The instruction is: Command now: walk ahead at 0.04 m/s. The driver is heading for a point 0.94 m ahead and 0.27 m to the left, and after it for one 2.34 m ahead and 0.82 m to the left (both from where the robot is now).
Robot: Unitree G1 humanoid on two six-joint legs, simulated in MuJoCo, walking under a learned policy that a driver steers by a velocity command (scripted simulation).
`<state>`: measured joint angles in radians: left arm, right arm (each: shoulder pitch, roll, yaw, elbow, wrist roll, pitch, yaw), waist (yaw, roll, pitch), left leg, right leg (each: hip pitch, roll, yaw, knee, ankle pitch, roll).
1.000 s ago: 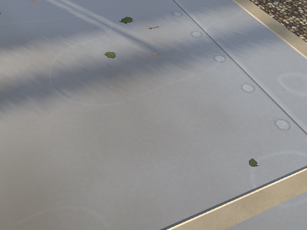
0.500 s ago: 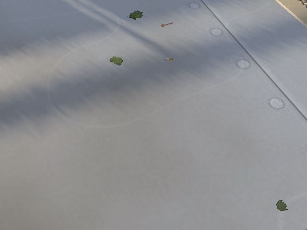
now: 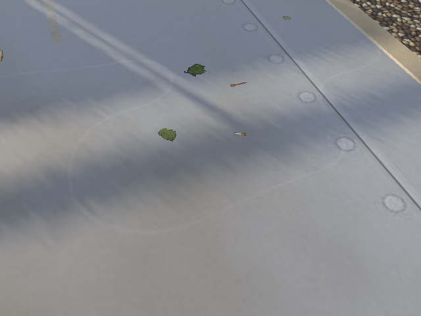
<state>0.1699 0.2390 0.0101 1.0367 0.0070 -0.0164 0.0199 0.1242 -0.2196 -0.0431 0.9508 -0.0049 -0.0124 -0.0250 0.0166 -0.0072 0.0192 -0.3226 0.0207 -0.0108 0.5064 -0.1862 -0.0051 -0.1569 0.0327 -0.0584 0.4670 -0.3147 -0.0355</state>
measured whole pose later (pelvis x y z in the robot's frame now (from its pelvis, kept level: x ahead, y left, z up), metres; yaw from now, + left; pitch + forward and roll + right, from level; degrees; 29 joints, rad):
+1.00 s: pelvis +0.46 +0.09 -0.03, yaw +1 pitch +2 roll +0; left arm -0.06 0.23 0.02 0.77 0.02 -0.05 -0.05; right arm 0.50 -0.21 -0.03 1.05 -0.03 -0.10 0.00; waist -0.06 0.01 0.04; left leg 0.31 -0.01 0.08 0.09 -0.41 0.01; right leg -0.61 -0.01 -0.12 0.55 -0.07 -0.14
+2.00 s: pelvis +1.17 +0.14 -0.02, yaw +48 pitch +2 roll -2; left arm 0.05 0.26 0.06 0.62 0.02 -0.06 0.04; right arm 0.16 -0.33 -0.09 0.59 0.02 0.05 -0.02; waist -0.03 0.01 0.05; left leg -0.46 -0.18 -0.19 1.20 -0.58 -0.03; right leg -0.47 0.07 0.08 0.50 -0.06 0.01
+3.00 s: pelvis +1.22 +0.14 +0.00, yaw +13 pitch +4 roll +2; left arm 0.15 0.35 0.09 0.55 -0.02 0.06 0.03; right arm 0.09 -0.30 -0.08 0.68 0.00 -0.02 -0.01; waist 0.01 -0.01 0.03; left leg -0.49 -0.07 -0.14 0.72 -0.30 -0.07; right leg -0.37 0.12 0.23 0.54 -0.22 -0.03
